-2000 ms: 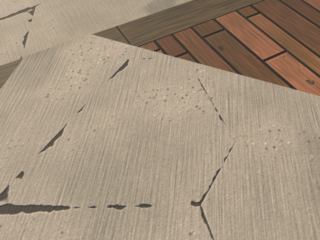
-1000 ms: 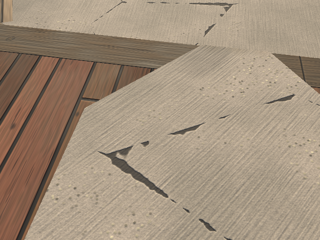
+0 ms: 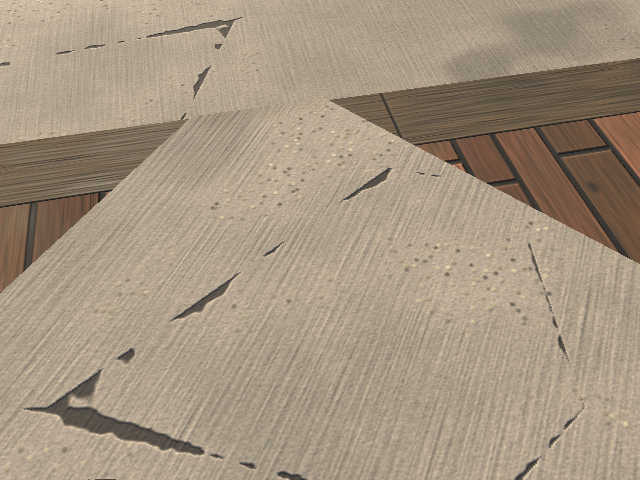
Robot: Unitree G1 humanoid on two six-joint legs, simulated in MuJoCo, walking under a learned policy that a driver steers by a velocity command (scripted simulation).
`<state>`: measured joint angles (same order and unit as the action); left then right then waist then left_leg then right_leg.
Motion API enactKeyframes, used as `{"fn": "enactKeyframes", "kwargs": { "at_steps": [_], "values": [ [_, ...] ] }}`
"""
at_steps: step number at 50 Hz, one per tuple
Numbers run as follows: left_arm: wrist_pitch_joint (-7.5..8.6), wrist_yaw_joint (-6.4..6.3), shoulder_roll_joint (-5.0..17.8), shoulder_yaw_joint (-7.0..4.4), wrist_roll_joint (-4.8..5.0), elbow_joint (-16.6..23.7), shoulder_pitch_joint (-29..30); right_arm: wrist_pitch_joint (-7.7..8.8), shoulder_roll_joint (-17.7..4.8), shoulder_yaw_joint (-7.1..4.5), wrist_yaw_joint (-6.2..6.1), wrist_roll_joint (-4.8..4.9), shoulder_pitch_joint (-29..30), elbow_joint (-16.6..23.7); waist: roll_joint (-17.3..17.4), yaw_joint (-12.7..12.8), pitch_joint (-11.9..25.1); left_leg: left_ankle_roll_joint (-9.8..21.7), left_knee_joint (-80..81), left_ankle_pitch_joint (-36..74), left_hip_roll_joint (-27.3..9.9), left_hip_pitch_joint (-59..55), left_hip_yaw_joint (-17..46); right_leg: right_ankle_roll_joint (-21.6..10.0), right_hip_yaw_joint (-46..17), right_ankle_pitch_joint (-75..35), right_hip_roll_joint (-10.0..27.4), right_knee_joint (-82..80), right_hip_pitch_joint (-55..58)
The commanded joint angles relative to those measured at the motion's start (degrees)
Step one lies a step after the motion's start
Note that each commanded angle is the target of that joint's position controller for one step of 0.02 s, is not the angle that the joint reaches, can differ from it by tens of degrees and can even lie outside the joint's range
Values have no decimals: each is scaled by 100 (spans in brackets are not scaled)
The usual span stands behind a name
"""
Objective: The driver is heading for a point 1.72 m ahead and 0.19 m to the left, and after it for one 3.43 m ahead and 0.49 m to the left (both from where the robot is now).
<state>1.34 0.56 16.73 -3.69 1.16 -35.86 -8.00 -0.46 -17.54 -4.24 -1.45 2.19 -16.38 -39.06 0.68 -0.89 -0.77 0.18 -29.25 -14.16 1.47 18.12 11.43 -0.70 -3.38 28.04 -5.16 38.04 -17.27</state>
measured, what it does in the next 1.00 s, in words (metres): walks ahead: left foot, then right foot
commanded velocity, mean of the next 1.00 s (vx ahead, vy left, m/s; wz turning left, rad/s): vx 0.85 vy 0.00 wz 0.12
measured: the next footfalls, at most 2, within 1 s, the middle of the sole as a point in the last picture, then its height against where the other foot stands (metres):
left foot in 0.50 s outside the picture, level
right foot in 0.94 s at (222, 345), level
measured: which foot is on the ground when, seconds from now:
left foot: down 0.00-0.04, up 0.06-0.48, down 0.50-0.94, up 0.96-1.00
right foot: down 0.00-0.48, up 0.50-0.92, down 0.94-1.00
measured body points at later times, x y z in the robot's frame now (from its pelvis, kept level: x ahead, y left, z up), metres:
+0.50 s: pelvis +0.23 +0.08 -0.04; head +0.27 +0.07 +0.41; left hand +0.00 +0.24 -0.15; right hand +0.55 -0.02 -0.11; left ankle +0.31 +0.17 -0.74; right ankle -0.01 -0.12 -0.71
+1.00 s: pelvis +0.65 +0.23 -0.04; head +0.67 +0.24 +0.41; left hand +0.72 +0.52 -0.16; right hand +0.73 -0.02 -0.17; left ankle +0.40 +0.27 -0.59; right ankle +0.74 +0.24 -0.74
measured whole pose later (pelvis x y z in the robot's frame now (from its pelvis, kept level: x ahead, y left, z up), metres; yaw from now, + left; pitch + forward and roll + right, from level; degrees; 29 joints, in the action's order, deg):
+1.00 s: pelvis +0.65 +0.23 -0.04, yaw +5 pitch -1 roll +1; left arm 1.6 2.1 17.2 -2.8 -0.3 -46.0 -13.0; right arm 3.8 -13.8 -0.6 -1.5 -1.8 -20.3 -49.8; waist -1.4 3.2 -3.0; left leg -1.0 -76.9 -21.3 2.4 5.7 -7.6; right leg -12.5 7.4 17.1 -7.6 41.3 -27.4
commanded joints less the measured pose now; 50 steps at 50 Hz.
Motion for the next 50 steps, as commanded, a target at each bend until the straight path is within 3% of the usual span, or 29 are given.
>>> {"fn": "enactKeyframes", "kwargs": {
  "at_steps": [1, 2, 3, 4, 5, 6, 9, 11, 19, 22, 23, 24, 25, 26, 27, 28, 29, 30, 32, 34, 38, 41, 43, 45, 46, 47, 48, 49, 50],
  "values": [
    [295, 80, 470, -265, 68, 3, -865, -46, -812, -221, -89, 1, 1217, 860, 920, 855, 322, 517, 1077, -1892, -353, 1319, 1161, -49, 258, -1543, 178, -1872, 2040],
    [291, 18, 731, -376, 52, -273, -1638, -13, -447, -131, -82, -7, 1266, 969, 235, 1061, 573, 134, -329, -1874, 70, 2429, 528, -122, -384, -1287, 906, -1974, 3386],
    [297, 1, 1057, -387, -95, -155, -1595, 68, 30, 11, -25, 38, 942, 1090, -935, 803, 605, 82, -1982, -1681, 388, 3492, 201, -603, -2732, 655, 2442, -2388, 3516],
    [377, 3, 1120, -364, -259, 20, -1066, 188, -229, -9, 34, 107, 878, 1261, -1117, 485, 183, 60, -2920, -1230, -276, 3970, 269, -1001, -3597, 1711, 3036, -2735, 2695],
    [433, -50, 825, -287, -175, 100, -761, 217, -481, -71, 93, 112, 882, 1177, -942, 385, -230, 41, -3351, -763, -447, 4221, 110, -958, -3170, 1707, 2861, -2828, 2485],
    [303, -88, 782, -200, -470, -16, -857, 60, -782, -201, 307, -610, 1352, 1047, -245, 485, -453, 8, -3453, -393, -285, 3975, -318, -658, -2407, 1489, 2618, -3037, 1895],
    [335, -111, 768, -133, -336, -241, -1189, -88, -490, -137, 659, -515, 803, 730, -665, 369, -409, 12, -4259, 400, -387, 3496, -662, -229, -717, -244, 1878, -3068, 1616],
    [395, -56, 701, -100, -320, -403, -1497, -118, -474, -109, 707, -419, 989, 717, -675, 426, -452, 68, -4449, 658, -412, 3570, -735, -168, -218, -611, 1816, -3076, 1672],
    [480, -143, 498, 67, -380, -1183, -2605, 12, -108, 204, 849, -473, 2564, 1056, -592, 763, -1134, 546, -2145, 590, -184, 3221, -1771, -132, 1114, -3471, 1914, -3330, 2257],
    [419, -243, 817, 95, -333, -1486, -2617, 33, -119, 256, 691, -523, 2124, 891, -938, 253, -585, 1019, -1337, -51, 541, 1302, -2442, -218, 1616, -8643, 2086, -2356, 2394],
    [353, -283, 1046, 65, -342, -1553, -2520, 58, -298, 178, 613, -532, 1352, 685, -1136, -248, -109, 1173, -1302, -428, 715, 425, -2347, -306, 1626, -9668, 2245, -1268, 2392],
    [314, -292, 1195, 57, -309, -1574, -2407, 97, -582, 45, 504, -536, 168, 342, -1206, -832, 503, 1348, -919, -617, 741, -1064, -1946, -471, 1514, -9485, 2337, 113, 1871],
    [317, -260, 1114, 83, -241, -1456, -2065, 137, -946, -124, 375, -567, -980, -16, -1036, -1450, 1046, 1526, -295, -666, 117, -2990, -929, -524, 1489, -7786, 2149, 1947, 513],
    [347, -54, -6, 308, -133, -1139, -2416, 174, -1475, -228, 249, -655, -912, -107, 619, -646, 1774, 1755, 0, -2354, -2001, -4999, 1765, -368, 1079, -103, 1016, 4300, -2028],
    [445, -73, 614, 147, 9, -930, -1842, 202, -1484, -259, 208, -516, -1105, -9, -151, -1027, 2256, 1689, 977, -2440, -2498, -4529, 3402, -567, -299, -370, 547, 5033, -2416],
    [459, -80, 686, 83, 74, -748, -1217, 236, -1224, -208, 151, -534, -827, -320, -231, -768, 936, 1401, 1259, -1748, -2170, -3496, 2225, -585, -336, -1165, 822, 4834, -2777],
    [460, -45, 481, 137, 54, -805, -1341, 311, -890, -128, 162, -532, -562, -395, -261, -433, 190, 1335, 1506, -1002, -2052, -2466, 1484, -573, -165, -1448, 1054, 4409, -2561],
    [361, -9, 344, 144, -28, -1006, -1481, 402, -606, -59, 183, -524, -228, -407, -365, -134, -163, 1113, 1714, -627, -1744, -1779, 780, -527, -167, -1555, 1244, 4044, -2254],
    [82, 110, 14, 194, -183, -1296, -1970, 541, -162, 83, 179, -420, -103, -507, 97, 250, -361, 807, 2058, -238, -1389, -1006, -185, -406, -157, -1677, 1390, 3817, -1765],
    [-40, 179, -57, 157, -186, -1226, -1602, 666, -71, 109, 223, -312, -261, -717, 182, 329, -709, 456, 2253, 714, -1162, -865, -923, -365, -92, -1869, 1405, 3677, -2164],
    [5, 248, -145, 208, -94, -772, -372, 821, 53, 194, 283, -332, -437, -912, 448, 209, -1058, 23, 2418, 3486, -612, -686, -2337, -449, 676, -2969, 1047, 2479, -2365],
    [85, 352, -125, 284, -120, -579, 59, 821, -153, 239, 134, -290, -552, -1002, 229, 243, -889, -162, 2294, 5689, -671, -1234, -2722, -652, 1407, -3463, 638, 1125, -1864],
    [50, 394, 81, 255, -142, -642, -155, 831, -508, 186, -57, -270, -543, -982, 463, 491, -408, -255, 1653, 7545, -964, -1757, -2764, -786, 1642, -3690, 283, 597, -1005],
    [-51, 350, 557, 96, -175, -993, -1358, 692, -909, 77, -228, -319, -191, -825, 670, 1221, 303, -276, 60, 8772, -1208, -1952, -2654, -936, 1627, -3136, -109, 544, 388],
    [-96, 289, 875, -59, -209, -1352, -2625, 592, -1065, 24, -252, -392, 280, -663, 669, 1882, 757, -240, -1502, 8752, -1309, -1508, -2506, -1179, 1285, -2753, -105, 484, 1601],
    [-95, 182, 1180, -252, -141, -1643, -3699, 484, -1159, -57, -201, -359, 798, -560, 124, 2493, 963, -166, -4289, 6379, -873, -666, -2516, -1693, 614, -2719, 259, -232, 2659],
    [-110, 70, 1119, -288, 39, -1742, -3204, 518, -343, 148, 5, -440, 1306, -423, -1280, 2048, 210, -9, -6584, -672, 378, 1106, -2295, -1749, 166, -2581, 346, -388, 2777],
    [-63, 70, 1486, -275, -200, -1484, -2372, 636, 282, 359, 31, -425, 271, 121, -1463, 591, 539, -170, -7665, -1659, 277, 2834, -1262, -2480, -1972, -3718, 1106, 5, 3441],
    [-73, 10, 1382, -301, -235, -1266, -2219, 780, 65, 441, 87, -425, 181, 429, -987, 647, 1380, -101, -7344, -1452, 177, 3420, -408, -3046, -3991, -974, 1910, -1570, 3875]
  ]
}}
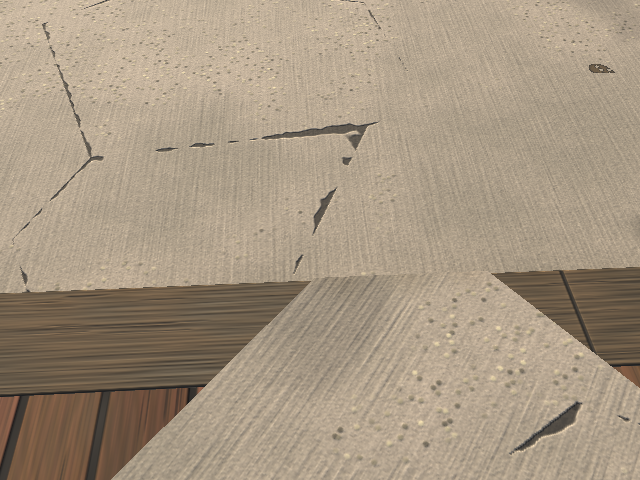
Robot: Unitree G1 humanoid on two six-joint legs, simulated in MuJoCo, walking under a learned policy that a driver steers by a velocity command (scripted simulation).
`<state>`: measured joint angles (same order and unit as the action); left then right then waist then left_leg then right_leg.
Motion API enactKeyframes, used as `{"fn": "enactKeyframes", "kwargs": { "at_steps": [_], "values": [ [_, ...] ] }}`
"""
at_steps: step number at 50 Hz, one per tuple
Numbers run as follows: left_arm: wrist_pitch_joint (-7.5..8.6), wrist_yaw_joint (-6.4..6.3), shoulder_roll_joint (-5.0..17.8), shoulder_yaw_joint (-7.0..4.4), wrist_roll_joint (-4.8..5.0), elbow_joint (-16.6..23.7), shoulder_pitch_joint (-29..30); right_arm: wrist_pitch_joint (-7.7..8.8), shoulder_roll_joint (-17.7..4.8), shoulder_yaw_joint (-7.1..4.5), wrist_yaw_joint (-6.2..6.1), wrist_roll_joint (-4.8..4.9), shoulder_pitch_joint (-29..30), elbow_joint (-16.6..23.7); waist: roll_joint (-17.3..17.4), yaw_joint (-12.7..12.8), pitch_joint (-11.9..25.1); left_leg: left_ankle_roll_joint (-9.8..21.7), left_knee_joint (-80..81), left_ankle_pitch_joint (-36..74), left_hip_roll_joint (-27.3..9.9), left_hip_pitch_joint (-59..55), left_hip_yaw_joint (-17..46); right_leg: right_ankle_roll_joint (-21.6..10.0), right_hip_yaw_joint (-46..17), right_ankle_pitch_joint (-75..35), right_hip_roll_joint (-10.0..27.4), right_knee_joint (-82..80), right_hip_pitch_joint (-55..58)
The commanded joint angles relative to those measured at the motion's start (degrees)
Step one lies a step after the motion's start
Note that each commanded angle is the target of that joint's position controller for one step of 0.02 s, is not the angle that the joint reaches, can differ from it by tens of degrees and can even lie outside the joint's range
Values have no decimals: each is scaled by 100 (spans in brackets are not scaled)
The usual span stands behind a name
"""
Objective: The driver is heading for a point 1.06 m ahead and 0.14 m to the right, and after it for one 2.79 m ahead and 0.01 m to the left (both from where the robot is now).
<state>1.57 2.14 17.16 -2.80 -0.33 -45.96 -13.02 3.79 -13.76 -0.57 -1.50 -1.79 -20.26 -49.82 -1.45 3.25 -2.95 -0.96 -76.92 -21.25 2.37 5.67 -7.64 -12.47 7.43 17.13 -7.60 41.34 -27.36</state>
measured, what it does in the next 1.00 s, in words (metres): walks ahead, turning right: left foot, then right foot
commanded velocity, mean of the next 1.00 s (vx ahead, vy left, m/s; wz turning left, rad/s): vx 0.99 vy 0.00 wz -0.41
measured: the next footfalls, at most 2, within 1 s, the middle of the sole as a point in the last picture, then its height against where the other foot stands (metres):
left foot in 0.34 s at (275, 439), level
right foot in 0.78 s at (449, 336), level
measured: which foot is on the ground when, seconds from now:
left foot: up 0.00-0.32, down 0.34-0.78, up 0.80-1.00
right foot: down 0.00-0.34, up 0.36-0.76, down 0.78-1.00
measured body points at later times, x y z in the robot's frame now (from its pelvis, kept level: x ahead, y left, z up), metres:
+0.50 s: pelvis +0.46 +0.04 +0.04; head +0.48 +0.03 +0.49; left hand +0.69 +0.26 -0.07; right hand +0.42 -0.26 -0.07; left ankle +0.52 +0.16 -0.70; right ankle +0.33 -0.02 -0.58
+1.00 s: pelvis +0.86 -0.18 +0.04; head +0.88 -0.19 +0.49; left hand +1.00 +0.07 -0.08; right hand +0.83 -0.46 -0.09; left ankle +0.97 -0.06 -0.63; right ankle +0.79 -0.21 -0.70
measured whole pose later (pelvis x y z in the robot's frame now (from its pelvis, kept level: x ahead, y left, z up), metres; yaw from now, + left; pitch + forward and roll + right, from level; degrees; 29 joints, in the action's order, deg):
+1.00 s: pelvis +0.86 -0.18 +0.04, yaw -24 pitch +0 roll -2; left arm 6.0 0.1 17.0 -2.8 -0.9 -50.1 -21.4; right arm 1.1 -16.6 -2.1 1.6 -1.6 -15.6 -47.4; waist 1.9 0.6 -2.1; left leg 3.9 -60.2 -10.7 -5.6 33.9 1.8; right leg -4.8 9.0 17.5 -4.4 21.9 -4.4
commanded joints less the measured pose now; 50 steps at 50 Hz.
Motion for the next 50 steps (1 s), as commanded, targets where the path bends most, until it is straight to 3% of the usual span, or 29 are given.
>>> {"fn": "enactKeyframes", "kwargs": {
  "at_steps": [1, 2, 3, 5, 9, 13, 15, 16, 17, 18, 19, 20, 21, 22, 25, 29, 33, 36, 37, 38, 39, 40, 41, 42, 43, 45, 47, 48, 50],
  "values": [
    [-92, -216, 920, -330, -128, -182, -1452, 456, -691, 55, 136, -106, 839, 1450, 336, 70, 638, 138, -1693, -240, -237, 4733, 1531, -1491, -5393, 1519, 2186, -2962, 3725],
    [-54, -227, 782, -283, -123, -171, -1074, 420, -794, 15, 155, -181, 986, 1414, 804, -272, 79, 101, -1074, -10, -478, 4377, 1462, -1168, -4954, 1625, 1990, -3128, 2682],
    [50, -241, 843, -267, -105, -132, -965, 308, -758, 59, 157, -296, 984, 1405, 802, -465, -205, 4, -658, -27, -592, 4063, 1454, -1084, -4651, 1048, 1765, -3096, 1946],
    [247, -235, 780, -214, -40, -84, -757, 20, -708, 118, 172, -320, 1167, 1482, 894, -678, -558, -246, 618, 146, -899, 3184, 1246, -877, -3692, 633, 1180, -3343, 434],
    [383, -164, 939, -338, 34, -61, -884, -18, -447, 251, 267, -46, 2259, 1921, 286, -157, -432, -345, 3262, 2052, -835, 2100, 825, -482, -2734, -1173, 532, -3269, 114],
    [335, -112, 1080, -450, 49, -69, -1196, 41, -611, 185, 224, 54, 2486, 2046, -137, 219, 34, -158, 4495, 2560, -426, 1700, 804, -91, -2942, -2569, 740, -2666, 1485],
    [321, -152, 1251, -495, -3, 2, -1068, 90, -988, 14, 140, 48, 1790, 1849, -182, -128, 573, -60, 4755, 1882, -141, 837, 886, 174, -3029, -3822, 771, -1632, 2024],
    [332, -134, 1439, -526, -28, 47, -835, 123, -1230, -117, 72, 68, 862, 1631, -104, -718, 1124, 3, 4756, 1435, -107, -169, 841, 305, -2894, -4177, 651, -493, 1937],
    [402, -125, 1286, -477, -60, 142, -498, 150, -1538, -280, -31, -9, -500, 1306, -14, -1438, 1725, 121, 4399, 862, -534, -1569, 1028, 401, -2637, -3710, 494, 1044, 1208],
    [483, -171, 267, -205, -127, 363, -335, 173, -1869, -389, -123, -174, -1661, 1053, 1268, -1631, 2258, 107, 4605, -1135, -1961, -2622, 2616, 369, -2209, 287, 164, 3091, 114],
    [488, -110, -81, -26, 215, 705, -1352, 129, -2335, -499, -52, -276, -764, 1160, 3161, -575, 2680, 852, 6408, -2297, -3014, -2941, 6502, 556, -1770, 1171, -199, 4163, -1415],
    [346, -191, 409, -31, -23, 387, -1008, 87, -1540, -440, 16, -221, 70, 1350, 1593, -576, 1636, 1057, 6488, -3190, -2675, -2116, 6026, 487, -1577, 423, 441, 4395, -1909],
    [298, -125, 561, -70, -141, 420, -520, 74, -1058, -337, 67, -156, 339, 1344, 753, -624, 1052, 1013, 6313, -2284, -2292, -1384, 4708, 544, -1402, -101, 649, 4049, -1800],
    [276, -61, 518, -53, -178, 497, -206, 87, -904, -308, 109, -198, 287, 1168, 302, -592, 730, 953, 6264, -1133, -2012, -828, 3856, 593, -1404, -235, 771, 3778, -1615],
    [147, 88, 182, 82, -239, 819, 214, 250, -595, -206, 150, -74, -346, 537, 645, -430, 314, 837, 6353, 486, -1577, -280, 2638, 643, -1593, -58, 872, 3218, -1606],
    [118, 146, 247, 208, -256, 1324, 1089, 364, -832, -226, 186, 43, -466, 329, 576, -298, -126, 913, 6913, 1720, -1523, 44, 1591, 743, -1417, -722, 871, 1902, -1935],
    [153, 320, 187, 354, -160, 1514, 1819, 362, -1120, -238, 216, 108, -694, 136, 466, -393, -484, 879, 7822, 2814, -1448, 656, 694, 603, -389, -1697, 831, 14, -287],
    [150, 188, 348, 305, -227, 1373, 1564, 279, -1371, -255, 182, 116, -1080, -131, 735, -198, -96, 801, 6660, 6611, -1551, -574, 266, 318, 21, -1144, 403, -349, 348],
    [148, 115, 509, 218, -265, 1182, 888, 212, -1546, -283, 128, 92, -1079, -179, 903, 184, 367, 727, 5618, 7462, -1648, -705, 181, 210, -21, -718, 234, -368, 1110],
    [157, 40, 717, 94, -256, 807, -225, 132, -1662, -299, 92, 108, -958, -178, 845, 724, 926, 640, 4214, 7474, -1599, -432, 143, 89, -154, -667, 154, -715, 2361],
    [151, -76, 1094, -77, -347, 512, -1190, 114, -1491, -254, 95, 127, -913, -78, 639, 1115, 1442, 580, 2362, 5941, -1360, 778, 244, -49, -1001, -8, 842, -755, 3946],
    [185, -176, 1538, -205, -480, 491, -1286, 129, -438, -54, 193, 165, -1364, 161, -853, 467, 2119, 501, 12, -180, -426, 2806, 447, -367, -3582, 1720, 2680, -1077, 5429],
    [183, -194, 1415, -221, -271, 576, -1347, 167, -940, -176, 110, 259, -1067, 344, -508, 610, 2574, 659, -764, -541, -86, 3476, 1335, -439, -5365, 1552, 3215, -2068, 5288],
    [214, -208, 1093, -189, -186, 397, -978, 177, -1129, -252, 83, 276, -421, 456, -88, 392, 1362, 699, -393, 259, -468, 3835, 1364, -276, -4206, 710, 2858, -2252, 4398],
    [289, -199, 796, -151, -168, 326, -699, 172, -936, -188, 114, 256, -330, 417, 19, 149, 667, 682, 62, 581, -683, 3639, 1277, -220, -3465, -194, 2697, -2409, 3474],
    [407, -210, 406, -72, -141, 231, -383, -32, -702, -173, 194, 121, -553, 155, 21, -316, 209, 596, 768, 705, -946, 2828, 1356, 171, -2226, -720, 2199, -2817, 2252],
    [552, -168, 220, -22, -25, 70, -443, -252, -605, -214, 285, 58, -419, 164, -138, -476, -107, 539, 1416, 648, -1084, 2711, 1361, 288, -1659, -1028, 2103, -3154, 1862],
    [611, -199, 273, -34, 28, -9, -448, -319, -545, -220, 324, -6, -23, 348, -150, -472, -462, 457, 1593, 819, -1021, 2876, 1122, 296, -1229, -2394, 2062, -3206, 1712],
    [667, -239, 345, -60, -28, -70, -378, -340, -387, -210, 385, -77, 223, 512, -77, -618, -432, 465, 1880, 1815, -892, 2989, 809, 299, -379, -4736, 1978, -2732, 1756]
  ]
}}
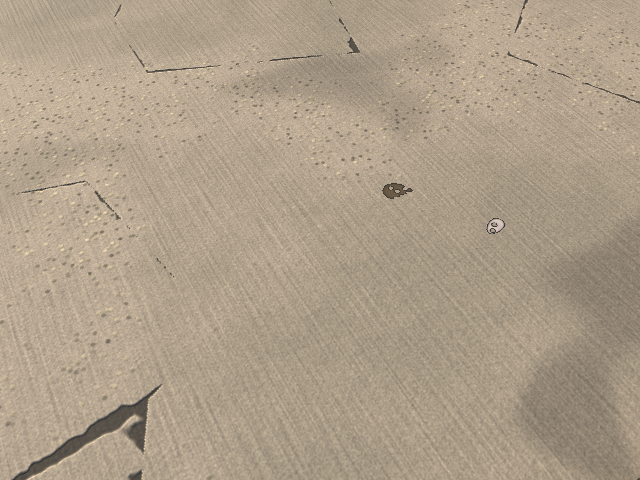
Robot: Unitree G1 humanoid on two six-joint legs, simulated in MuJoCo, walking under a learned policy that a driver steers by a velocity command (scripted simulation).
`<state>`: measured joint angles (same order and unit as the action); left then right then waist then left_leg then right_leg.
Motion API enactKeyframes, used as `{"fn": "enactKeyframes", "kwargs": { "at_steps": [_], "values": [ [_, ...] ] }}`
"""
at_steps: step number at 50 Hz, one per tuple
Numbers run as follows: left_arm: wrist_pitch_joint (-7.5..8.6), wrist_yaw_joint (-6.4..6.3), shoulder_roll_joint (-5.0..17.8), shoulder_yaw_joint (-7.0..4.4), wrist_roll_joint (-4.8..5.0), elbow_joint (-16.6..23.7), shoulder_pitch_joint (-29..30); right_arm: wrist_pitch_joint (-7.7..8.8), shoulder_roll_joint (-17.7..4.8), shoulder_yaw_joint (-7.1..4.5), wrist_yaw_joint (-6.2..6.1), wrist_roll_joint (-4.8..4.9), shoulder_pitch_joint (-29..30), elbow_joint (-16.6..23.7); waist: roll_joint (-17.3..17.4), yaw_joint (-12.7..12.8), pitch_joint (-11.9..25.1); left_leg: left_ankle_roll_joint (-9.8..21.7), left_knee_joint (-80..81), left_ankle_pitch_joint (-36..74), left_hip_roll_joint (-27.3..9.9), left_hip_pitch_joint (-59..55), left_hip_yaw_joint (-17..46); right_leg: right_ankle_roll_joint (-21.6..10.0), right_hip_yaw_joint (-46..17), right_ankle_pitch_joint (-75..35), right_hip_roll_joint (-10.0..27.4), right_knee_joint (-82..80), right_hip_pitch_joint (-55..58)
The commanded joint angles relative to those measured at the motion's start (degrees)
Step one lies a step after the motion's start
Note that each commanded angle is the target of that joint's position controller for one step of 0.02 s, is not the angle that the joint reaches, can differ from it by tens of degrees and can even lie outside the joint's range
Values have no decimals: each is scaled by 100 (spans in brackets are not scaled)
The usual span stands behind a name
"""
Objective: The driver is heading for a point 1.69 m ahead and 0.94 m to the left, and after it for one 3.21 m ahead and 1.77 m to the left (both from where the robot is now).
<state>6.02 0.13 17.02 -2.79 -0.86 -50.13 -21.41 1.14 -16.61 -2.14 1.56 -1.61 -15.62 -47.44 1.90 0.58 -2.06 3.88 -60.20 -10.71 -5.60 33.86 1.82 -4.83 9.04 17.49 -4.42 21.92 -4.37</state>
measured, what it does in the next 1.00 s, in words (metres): goes down, turning left: left foot 0.11 m lower, then right foot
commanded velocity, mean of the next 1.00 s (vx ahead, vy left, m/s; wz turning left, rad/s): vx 0.19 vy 0.00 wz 0.83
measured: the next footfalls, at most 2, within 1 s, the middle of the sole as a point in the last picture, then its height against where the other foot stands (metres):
left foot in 0.24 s outside the picture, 0.11 m lower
right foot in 0.58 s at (348, 441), level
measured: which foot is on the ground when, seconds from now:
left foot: up 0.00-0.22, down 0.24-0.56, up 0.58-0.90, down 0.92-1.00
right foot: down 0.00-0.22, up 0.24-0.56, down 0.58-0.92, up 0.94-1.00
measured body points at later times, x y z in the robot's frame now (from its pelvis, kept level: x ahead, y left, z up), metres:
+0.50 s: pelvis +0.35 +0.01 -0.12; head +0.40 +0.04 +0.33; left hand +0.50 +0.32 -0.17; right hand +0.53 -0.22 -0.23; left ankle +0.34 +0.07 -0.85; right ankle +0.57 -0.10 -0.79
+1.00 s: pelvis +0.42 +0.02 -0.12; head +0.42 +0.06 +0.32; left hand +0.28 +0.31 -0.23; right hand +0.74 -0.02 -0.20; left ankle +0.35 +0.09 -0.85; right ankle +0.58 -0.05 -0.81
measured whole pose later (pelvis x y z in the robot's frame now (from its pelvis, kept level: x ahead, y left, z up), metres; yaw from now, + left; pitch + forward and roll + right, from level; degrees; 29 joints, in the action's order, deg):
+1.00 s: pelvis +0.42 +0.02 -0.12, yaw +53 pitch +3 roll -2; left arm -0.9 -1.5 18.4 -6.1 0.0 -38.9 -8.9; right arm -3.2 -16.2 -3.3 -0.1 -1.5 -11.3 -35.9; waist -2.3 0.8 -0.8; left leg 2.2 -37.2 -18.7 0.3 22.1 1.5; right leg 3.1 0.8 25.7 3.5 51.3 -30.5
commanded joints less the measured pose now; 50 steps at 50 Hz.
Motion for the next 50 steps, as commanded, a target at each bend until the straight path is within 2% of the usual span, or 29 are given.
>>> {"fn": "enactKeyframes", "kwargs": {
  "at_steps": [1, 3, 4, 6, 9, 10, 11, 12, 13, 14, 15, 17, 19, 20, 22, 24, 27, 28, 30, 31, 33, 35, 38, 44, 46, 47, 48, 49, 50],
  "values": [
    [291, -61, 171, -24, 90, 242, 623, 38, -102, -93, 94, -27, -142, 368, -334, -555, -544, 47, 1004, 1504, 20, 67, -185, -192, -156, -4568, 1332, -745, -718],
    [432, -81, 176, -24, 153, 250, 680, 187, 46, -77, 255, 43, -91, 311, -356, -519, -35, 167, 2288, 4216, 420, -1348, -750, 108, 650, -3308, 806, -196, -1243],
    [351, 12, 131, 132, -1026, 242, 74, 308, 689, 317, 604, -307, -40, 344, 47, -167, 538, -102, 2033, 3858, 98, -1791, 186, 360, 531, -3129, 1176, -677, -1090],
    [319, -102, 1020, -134, -725, 336, 317, 438, -450, -55, 582, -82, 52, 478, -15, -365, -241, -297, 2490, 3031, 410, -943, -153, 630, 525, -3493, 1090, -489, -138],
    [283, -261, 1077, -7, -419, 416, -33, 298, -1142, -294, 392, -265, -1002, -15, -652, -600, -508, -294, 3135, 2465, 613, -1452, -609, 1698, 639, -5233, 965, 975, 283],
    [65, -451, 778, -147, 705, 535, 298, 160, -1045, -403, 394, 417, -974, 148, -485, -598, 218, -258, 3428, 4405, 894, -1802, -1010, 971, 652, -5135, 1042, 3032, 510],
    [-68, -497, 709, -30, 677, 693, 577, 56, -830, -380, 420, 423, -1832, -219, -213, -878, 512, 40, 3756, 4599, 544, -2523, -587, 920, 503, -3829, 1053, 4892, 70],
    [-77, -378, 482, 3, 573, 748, 1366, 62, -711, -405, 276, 424, -2657, -437, 1102, -1626, 144, 641, 4946, 5528, 224, -3569, -383, 1047, 674, 352, 239, 7688, -1293],
    [3, -257, -35, 91, 95, 1251, 1216, 155, -1027, -371, 165, 86, -2501, -442, 2486, -1068, -211, 774, 3093, 8152, 342, -4970, 177, 1147, 70, 3534, -274, 9368, -4082],
    [60, -133, -79, 202, 170, 1543, 242, 302, -1180, -369, 157, -258, -2250, -52, 1898, -562, 1506, 2116, 2282, 8600, -816, -6662, 2146, 1202, -1286, 3302, -169, 9754, -5179],
    [152, -57, 226, 219, 137, 1690, 381, 251, -1172, -448, 112, -137, -1567, 403, 31, -513, 2264, 2408, 2868, 7304, -1129, -6537, 2844, 1017, -1770, 2407, -43, 9065, -5156],
    [92, -153, 450, 121, 68, 1750, 455, 53, -1571, -548, -75, 204, -319, 895, -1376, 189, 1847, 2545, 3441, 5154, -1402, -4693, 3539, 967, -1773, 1632, 324, 8628, -4987],
    [-146, -278, 1063, -52, 178, 1693, 756, 31, -1291, -424, -207, 168, 199, 1145, -1541, 408, 935, 2216, 4207, 4144, -1330, -2240, 3751, 1106, -2059, 1041, 650, 6833, -4269],
    [-191, -354, 972, -48, 77, 1766, 994, 54, -1216, -398, -253, 150, 173, 1111, -1292, 367, 702, 1967, 3977, 4581, -716, -1446, 3128, 1146, -1888, 798, 559, 6157, -3770],
    [-158, -382, 442, 56, -81, 2010, 1690, -71, -1124, -433, -461, 443, 112, 1006, -778, 90, 676, 1061, 3780, 3285, 908, -231, 1719, 1270, -1442, -884, 93, 2805, -2045],
    [-205, -289, 63, 85, 133, 2163, 1979, -227, -1154, -459, -608, 445, -28, 826, 60, -38, 1251, 561, 3600, 2618, 1065, -633, 1825, 1370, -1326, -1719, -365, 1726, -1277],
    [-277, -253, 295, -71, 223, 1932, 1502, -287, -724, -428, -598, 417, 343, 1077, 652, 181, 1154, 239, 2992, 1270, 1017, -1303, 2329, 1261, -1755, -2090, -193, 419, -971],
    [-258, -251, 359, -139, 143, 1775, 1209, -267, -446, -378, -545, 406, 421, 1182, 562, 279, 1023, 34, 2433, 422, 1211, -1118, 2293, 1049, -1840, -2621, 151, -105, -507],
    [-354, -259, 507, -147, -207, 1894, 842, -175, 108, -241, -414, 250, -594, 1257, -1185, -185, 1722, -485, -269, -3450, 2047, 543, 1285, -526, -4189, -5535, 2597, 432, 1334],
    [-392, -231, 830, -278, -117, 1860, 1130, -130, -477, -315, -236, 287, -1002, 1433, -1996, -569, 2161, -709, -1473, -3133, 1356, 996, 1029, -1333, -5466, -4288, 3587, 43, 1244],
    [-481, -303, 226, -206, -33, 2013, 1668, -334, -1114, -516, -285, 334, -158, 1270, -877, -222, 1291, -896, -1985, -1886, 784, 1059, 666, -876, -3712, -1761, 2361, -88, 147],
    [-591, -311, 329, -216, -21, 2017, 2070, -516, -858, -445, -318, 294, 24, 1360, -634, -333, 701, -921, -1580, -1232, 604, 491, 264, -589, -2657, -1537, 1759, -321, -1122],
    [-611, -332, 645, -362, -67, 1807, 1799, -469, -470, -304, -258, 307, 313, 1576, -945, -214, 806, -836, -475, -1019, 431, -98, -95, -592, -1912, -1870, 1669, -474, -1266],
    [-570, -195, 908, -513, 121, 1603, 1676, -478, -623, -362, -127, 235, 226, 1528, -1179, -217, 1103, -419, 1943, -752, 490, -1527, -406, -452, -1419, -1228, 1975, -193, -1173],
    [-602, -164, 646, -439, 179, 1471, 1438, -482, -680, -445, -145, 212, -294, 1298, -836, -373, 994, -102, 3069, -271, 736, -2570, -400, 54, -1025, -639, 1704, 624, -1830],
    [-624, -98, 286, -339, 55, 1511, 1231, -461, -1153, -554, -210, 202, -414, 1357, 651, -221, 729, 397, 3889, 411, -497, -3217, 1465, 712, -268, 673, 1074, 2302, -3105],
    [-566, -109, 334, -335, -14, 1858, 1564, -422, -1807, -643, -223, -24, -99, 1534, 1795, -219, 721, 1510, 4132, 1482, -1781, -2847, 3035, 907, -624, 1941, 478, 3611, -4148],
    [-551, -163, 677, -402, 71, 1857, 1918, -317, -1362, -527, -212, -185, 21, 1605, 1039, -503, 878, 1599, 4269, 998, -1629, -2469, 2708, 826, -1151, 1711, 649, 4319, -3943],
    [-601, -191, 686, -419, 133, 1694, 1698, -234, -957, -377, -204, -149, 354, 1507, 745, -226, 768, 1230, 4197, 710, -1279, -2223, 2081, 754, -1235, 1197, 759, 4418, -3700]
  ]
}}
